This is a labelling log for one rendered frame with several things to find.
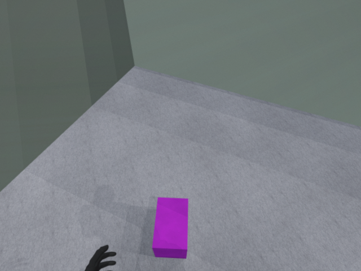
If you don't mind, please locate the robot left hand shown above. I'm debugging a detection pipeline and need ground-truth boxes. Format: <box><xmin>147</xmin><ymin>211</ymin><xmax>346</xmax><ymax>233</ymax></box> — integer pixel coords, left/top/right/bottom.
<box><xmin>85</xmin><ymin>245</ymin><xmax>116</xmax><ymax>271</ymax></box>

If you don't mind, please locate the carton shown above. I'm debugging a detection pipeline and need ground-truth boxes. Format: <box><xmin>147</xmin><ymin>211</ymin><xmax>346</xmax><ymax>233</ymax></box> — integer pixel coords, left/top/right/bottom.
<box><xmin>152</xmin><ymin>197</ymin><xmax>188</xmax><ymax>259</ymax></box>

